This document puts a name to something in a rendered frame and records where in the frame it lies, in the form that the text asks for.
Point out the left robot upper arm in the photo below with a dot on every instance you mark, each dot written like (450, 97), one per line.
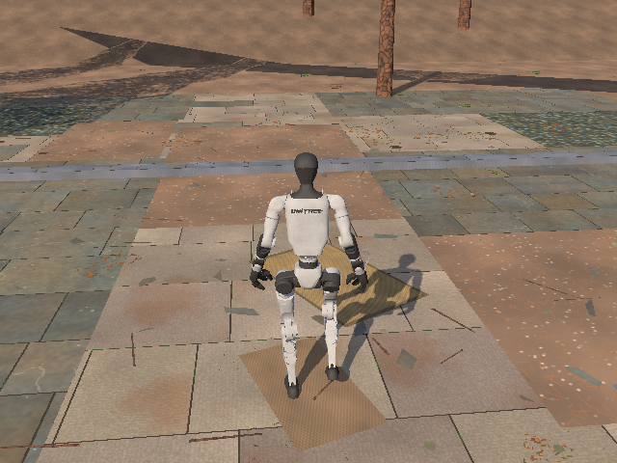
(272, 218)

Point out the right robot upper arm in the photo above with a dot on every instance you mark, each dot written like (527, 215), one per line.
(342, 219)

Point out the right robot foot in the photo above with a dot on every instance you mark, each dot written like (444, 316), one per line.
(332, 373)

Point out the right robot hand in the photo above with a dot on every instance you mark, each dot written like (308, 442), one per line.
(360, 279)

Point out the robot left forearm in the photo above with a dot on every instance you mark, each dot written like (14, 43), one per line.
(260, 256)

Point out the robot right forearm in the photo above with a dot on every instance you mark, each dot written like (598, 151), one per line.
(355, 257)

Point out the left robot hand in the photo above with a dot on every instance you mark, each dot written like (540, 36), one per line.
(260, 275)

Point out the left robot foot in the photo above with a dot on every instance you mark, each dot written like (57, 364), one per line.
(293, 391)

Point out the robot foot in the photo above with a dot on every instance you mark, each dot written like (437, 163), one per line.
(332, 373)
(293, 391)

